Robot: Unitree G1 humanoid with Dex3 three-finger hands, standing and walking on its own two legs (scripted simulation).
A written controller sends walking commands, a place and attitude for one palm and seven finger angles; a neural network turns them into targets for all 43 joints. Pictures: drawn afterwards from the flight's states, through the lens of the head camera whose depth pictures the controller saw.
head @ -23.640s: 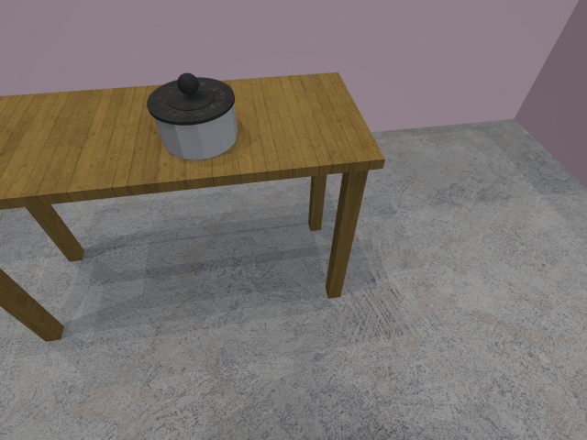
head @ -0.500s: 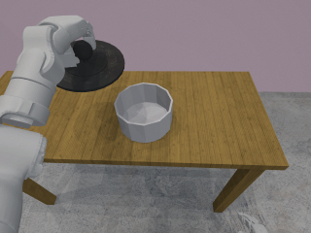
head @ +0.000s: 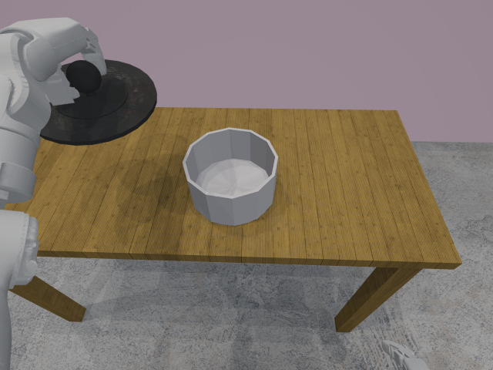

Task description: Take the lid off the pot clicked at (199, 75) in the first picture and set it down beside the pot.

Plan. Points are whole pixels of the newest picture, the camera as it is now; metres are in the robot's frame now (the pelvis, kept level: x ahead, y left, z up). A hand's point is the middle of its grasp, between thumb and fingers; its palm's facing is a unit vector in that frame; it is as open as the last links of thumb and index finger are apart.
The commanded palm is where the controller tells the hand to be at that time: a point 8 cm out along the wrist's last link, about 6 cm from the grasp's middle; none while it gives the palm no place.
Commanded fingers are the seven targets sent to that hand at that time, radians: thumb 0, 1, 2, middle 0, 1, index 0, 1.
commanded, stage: move the lid sideways beside the pot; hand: left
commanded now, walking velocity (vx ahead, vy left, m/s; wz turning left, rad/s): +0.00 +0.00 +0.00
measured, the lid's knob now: (84, 77) +0.49 +0.25 +0.22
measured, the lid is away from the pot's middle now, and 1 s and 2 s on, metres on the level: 0.21 0.24 0.23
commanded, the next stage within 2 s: lower the lid onto the table in 0.38 s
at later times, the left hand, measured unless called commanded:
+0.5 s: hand (48, 89) +0.45 +0.29 +0.23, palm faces -0.27 -0.02 -0.96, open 8.1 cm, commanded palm +0.45 +0.28 +0.31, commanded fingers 0.00 0.60 1.11 -1.22 -1.11 -0.75 -0.94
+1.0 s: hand (60, 108) +0.45 +0.29 +0.19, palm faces -0.29 -0.02 -0.96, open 8.1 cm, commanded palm +0.45 +0.27 +0.27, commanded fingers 0.00 0.60 1.11 -1.22 -1.11 -0.75 -0.94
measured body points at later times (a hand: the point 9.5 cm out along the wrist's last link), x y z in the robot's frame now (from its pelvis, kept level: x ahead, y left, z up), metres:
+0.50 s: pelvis +0.00 +0.01 +0.00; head +0.05 +0.02 +0.45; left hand +0.46 +0.29 +0.28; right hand +0.11 -0.25 -0.12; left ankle +0.07 +0.05 -0.74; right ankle -0.03 -0.14 -0.74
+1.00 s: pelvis +0.00 +0.03 +0.00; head +0.05 +0.03 +0.44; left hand +0.46 +0.29 +0.25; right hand +0.12 -0.23 -0.12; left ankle +0.07 +0.05 -0.74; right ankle -0.03 -0.14 -0.74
